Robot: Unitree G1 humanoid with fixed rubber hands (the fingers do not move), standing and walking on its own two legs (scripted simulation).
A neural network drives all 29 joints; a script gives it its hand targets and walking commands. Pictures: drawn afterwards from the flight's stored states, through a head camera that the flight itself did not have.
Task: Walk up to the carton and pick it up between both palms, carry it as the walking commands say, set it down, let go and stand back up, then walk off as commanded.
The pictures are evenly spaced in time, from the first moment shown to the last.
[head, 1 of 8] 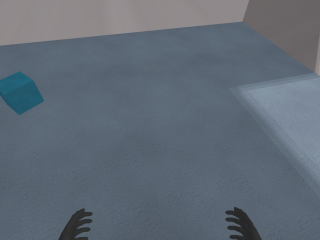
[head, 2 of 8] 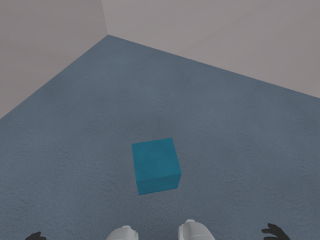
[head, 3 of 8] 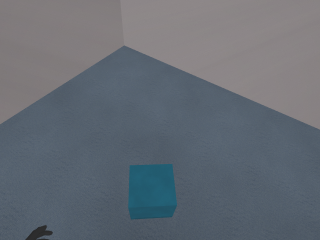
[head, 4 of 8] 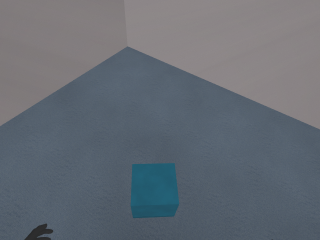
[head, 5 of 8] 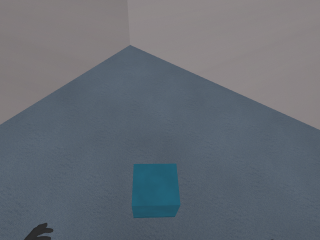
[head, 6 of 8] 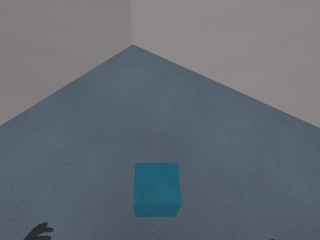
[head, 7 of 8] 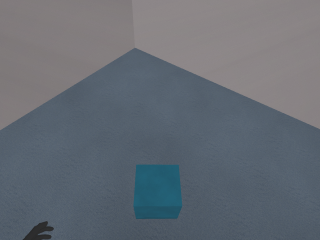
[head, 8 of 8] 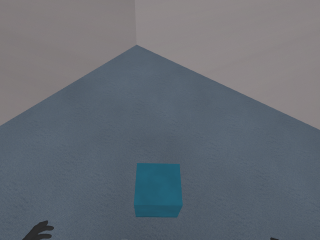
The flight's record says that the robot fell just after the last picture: no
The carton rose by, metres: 0.00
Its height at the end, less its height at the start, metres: +0.00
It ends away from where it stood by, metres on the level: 0.00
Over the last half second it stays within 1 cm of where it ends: yes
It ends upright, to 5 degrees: yes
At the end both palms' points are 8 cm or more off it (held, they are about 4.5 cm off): yes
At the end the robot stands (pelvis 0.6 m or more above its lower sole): yes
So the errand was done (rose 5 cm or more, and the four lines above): no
